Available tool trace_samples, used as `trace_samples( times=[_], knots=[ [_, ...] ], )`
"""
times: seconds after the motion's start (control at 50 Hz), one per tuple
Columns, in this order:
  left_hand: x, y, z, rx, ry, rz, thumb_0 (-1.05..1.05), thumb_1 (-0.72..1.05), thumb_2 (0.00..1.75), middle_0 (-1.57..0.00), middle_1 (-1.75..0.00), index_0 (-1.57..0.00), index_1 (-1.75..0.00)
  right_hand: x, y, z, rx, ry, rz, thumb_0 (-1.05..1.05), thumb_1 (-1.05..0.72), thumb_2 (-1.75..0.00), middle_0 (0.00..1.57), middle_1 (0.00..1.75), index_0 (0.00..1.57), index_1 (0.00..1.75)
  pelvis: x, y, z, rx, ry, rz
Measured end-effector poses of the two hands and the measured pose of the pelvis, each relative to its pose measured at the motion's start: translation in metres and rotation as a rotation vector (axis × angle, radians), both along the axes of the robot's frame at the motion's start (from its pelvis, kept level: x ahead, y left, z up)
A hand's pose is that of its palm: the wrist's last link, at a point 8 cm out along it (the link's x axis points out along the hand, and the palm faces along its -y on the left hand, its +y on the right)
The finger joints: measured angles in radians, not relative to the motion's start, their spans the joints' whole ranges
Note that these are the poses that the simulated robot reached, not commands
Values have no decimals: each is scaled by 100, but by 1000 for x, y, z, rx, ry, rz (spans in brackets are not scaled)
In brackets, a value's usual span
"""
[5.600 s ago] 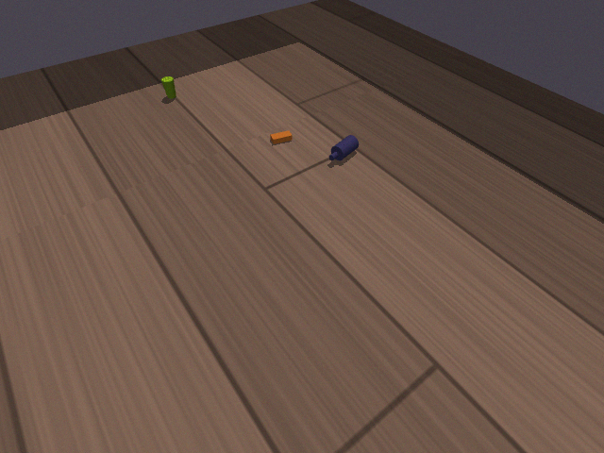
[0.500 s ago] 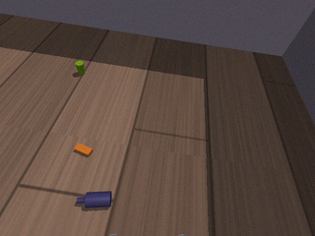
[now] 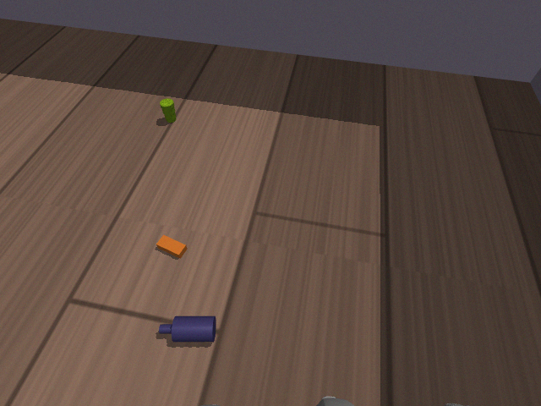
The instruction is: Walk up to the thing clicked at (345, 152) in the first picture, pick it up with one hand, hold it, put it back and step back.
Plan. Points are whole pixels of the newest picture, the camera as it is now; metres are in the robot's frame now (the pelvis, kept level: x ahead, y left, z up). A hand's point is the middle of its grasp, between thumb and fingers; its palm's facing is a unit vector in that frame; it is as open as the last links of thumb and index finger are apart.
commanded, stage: walk up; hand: left
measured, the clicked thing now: (187, 328) +0.43 +0.28 -0.71
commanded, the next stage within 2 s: stand in 1.28 s
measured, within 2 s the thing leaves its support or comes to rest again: neither
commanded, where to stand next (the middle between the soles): +0.10 +0.04 m, yaw +0 degrees
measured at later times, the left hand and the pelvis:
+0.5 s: hand out of the picture +0.10 +0.28 -0.13, palm faces -0.02 -0.92 -0.38, open 7.4 cm; pelvis +0.01 +0.01 +0.02, yaw +0 degrees
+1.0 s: hand out of the picture +0.12 +0.26 -0.12, palm faces -0.05 -0.93 -0.36, open 7.4 cm; pelvis +0.01 +0.01 +0.03, yaw -1 degrees
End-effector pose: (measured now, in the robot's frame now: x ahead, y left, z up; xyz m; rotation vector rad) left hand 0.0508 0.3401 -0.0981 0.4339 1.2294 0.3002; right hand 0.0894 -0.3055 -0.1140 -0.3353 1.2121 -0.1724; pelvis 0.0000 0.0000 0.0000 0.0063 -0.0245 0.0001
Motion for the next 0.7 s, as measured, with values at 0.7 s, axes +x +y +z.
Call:
trace_samples(
  times=[0.7],
  knots=[
    [54, -27, 14, -98, -55, -53, 1, 90, 89, -21, -30, -20, -30, 23, 6, 23, 13, -54, -64, 0, -90, -90, 20, 30, 20, 30, 12, 8, 24, -4, -18, -10]
  ],
)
